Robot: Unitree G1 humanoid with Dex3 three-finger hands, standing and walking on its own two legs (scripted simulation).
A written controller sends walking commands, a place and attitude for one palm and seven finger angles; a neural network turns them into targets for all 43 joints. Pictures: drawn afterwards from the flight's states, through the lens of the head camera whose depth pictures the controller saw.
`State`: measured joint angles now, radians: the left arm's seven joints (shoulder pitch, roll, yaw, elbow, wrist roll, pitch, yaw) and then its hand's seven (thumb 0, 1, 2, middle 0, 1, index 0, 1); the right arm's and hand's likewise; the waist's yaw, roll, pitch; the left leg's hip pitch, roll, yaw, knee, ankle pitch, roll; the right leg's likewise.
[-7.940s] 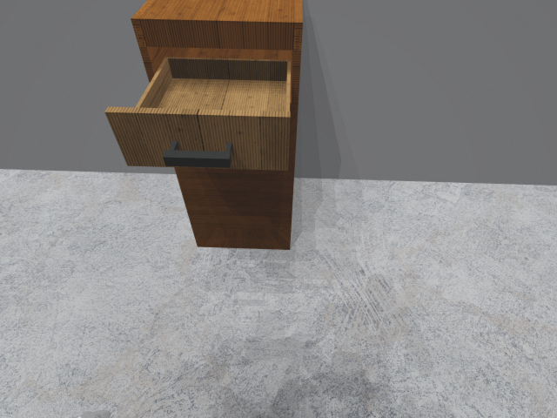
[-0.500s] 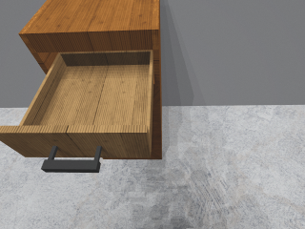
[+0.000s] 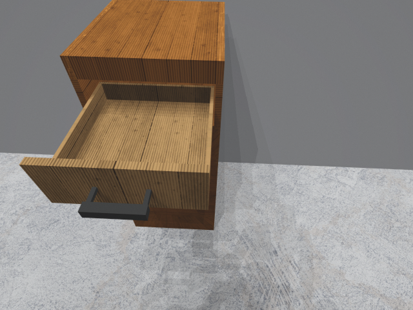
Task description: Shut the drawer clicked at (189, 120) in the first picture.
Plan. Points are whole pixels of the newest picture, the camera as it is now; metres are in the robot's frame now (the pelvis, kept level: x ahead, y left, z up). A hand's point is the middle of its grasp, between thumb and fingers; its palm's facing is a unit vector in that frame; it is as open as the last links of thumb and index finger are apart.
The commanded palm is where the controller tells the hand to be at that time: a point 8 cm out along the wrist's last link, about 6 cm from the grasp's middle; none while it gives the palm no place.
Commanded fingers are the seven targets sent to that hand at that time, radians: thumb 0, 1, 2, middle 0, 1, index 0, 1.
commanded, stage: come to a stop and stand still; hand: left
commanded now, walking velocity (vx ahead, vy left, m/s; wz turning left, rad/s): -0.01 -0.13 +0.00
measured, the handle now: (117, 201) +0.31 +0.20 +0.03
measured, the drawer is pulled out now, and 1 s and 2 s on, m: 0.30 0.30 0.30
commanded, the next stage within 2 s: look again from close up in 0.50 s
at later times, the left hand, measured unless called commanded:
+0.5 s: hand out of the picture +0.01 +0.16 -0.17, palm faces +0.03 -0.98 -0.22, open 7.3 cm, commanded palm none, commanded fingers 0.00 0.90 0.90 -0.20 -0.30 -0.20 -0.30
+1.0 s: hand out of the picture +0.01 +0.19 -0.17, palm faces +0.03 -0.98 -0.22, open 7.4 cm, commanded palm none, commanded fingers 0.00 0.90 0.90 -0.20 -0.30 -0.20 -0.30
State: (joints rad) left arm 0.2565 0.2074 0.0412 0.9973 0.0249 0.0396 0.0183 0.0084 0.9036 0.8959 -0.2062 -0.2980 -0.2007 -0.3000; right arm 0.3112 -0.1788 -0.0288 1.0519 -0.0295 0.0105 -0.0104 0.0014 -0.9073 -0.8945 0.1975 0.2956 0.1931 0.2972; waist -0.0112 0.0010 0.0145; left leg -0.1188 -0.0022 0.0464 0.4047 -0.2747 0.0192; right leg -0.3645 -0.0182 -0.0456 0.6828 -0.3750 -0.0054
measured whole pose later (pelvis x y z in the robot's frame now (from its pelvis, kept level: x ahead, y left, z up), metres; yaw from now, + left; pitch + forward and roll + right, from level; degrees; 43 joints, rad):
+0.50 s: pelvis +0.01 -0.02 +0.00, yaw -1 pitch -1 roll +0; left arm 0.28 0.13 0.02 1.10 0.01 -0.01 0.04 0.02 0.93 0.90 -0.21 -0.30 -0.20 -0.30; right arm 0.27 -0.11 -0.02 1.16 -0.01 0.00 -0.04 0.00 -0.91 -0.89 0.20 0.30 0.19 0.30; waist 0.00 0.02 0.05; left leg -0.10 0.03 0.06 0.42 -0.30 -0.02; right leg -0.23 0.01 -0.04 0.46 -0.21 -0.04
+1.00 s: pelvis +0.00 +0.01 +0.00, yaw +0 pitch -2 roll +0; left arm 0.29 0.15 -0.01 1.08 0.01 -0.01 0.03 0.01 0.91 0.90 -0.20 -0.30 -0.20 -0.30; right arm 0.34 -0.14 0.02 1.08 -0.02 -0.02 -0.02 0.01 -0.91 -0.89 0.20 0.30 0.19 0.30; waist 0.00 0.03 0.01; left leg -0.13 -0.02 0.06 0.47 -0.31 0.03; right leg -0.26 -0.04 -0.04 0.50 -0.22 0.01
